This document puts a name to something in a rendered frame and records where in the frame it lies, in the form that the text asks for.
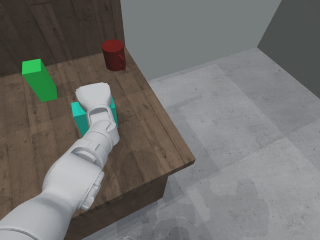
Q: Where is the robot left forearm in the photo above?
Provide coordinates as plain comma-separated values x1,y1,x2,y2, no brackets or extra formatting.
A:
42,105,120,191

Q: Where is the sponge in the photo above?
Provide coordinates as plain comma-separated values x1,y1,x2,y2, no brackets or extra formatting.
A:
71,95,119,137

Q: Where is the table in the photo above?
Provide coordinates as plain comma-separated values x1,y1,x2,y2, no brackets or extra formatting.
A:
0,0,196,240

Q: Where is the left robot upper arm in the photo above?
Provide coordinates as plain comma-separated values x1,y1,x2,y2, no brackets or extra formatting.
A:
0,152,105,240

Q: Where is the left robot hand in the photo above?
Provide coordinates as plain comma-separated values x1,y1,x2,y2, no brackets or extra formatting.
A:
75,82,112,112

